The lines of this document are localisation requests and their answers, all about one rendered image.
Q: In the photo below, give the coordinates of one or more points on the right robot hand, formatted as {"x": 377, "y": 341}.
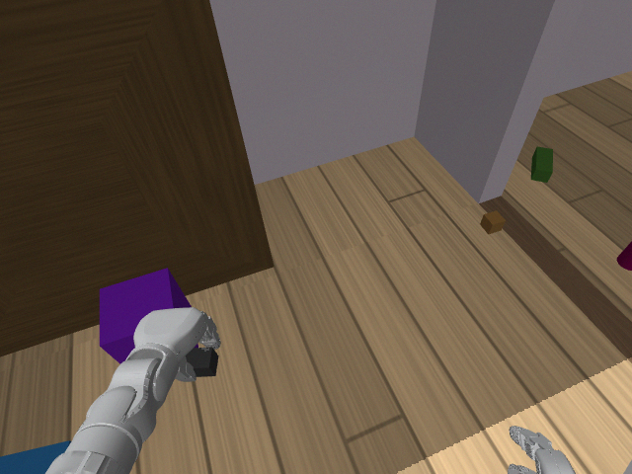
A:
{"x": 539, "y": 448}

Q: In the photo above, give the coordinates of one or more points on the left robot hand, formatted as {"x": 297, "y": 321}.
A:
{"x": 179, "y": 330}

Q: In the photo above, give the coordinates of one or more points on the left robot arm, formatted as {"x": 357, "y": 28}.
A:
{"x": 123, "y": 418}

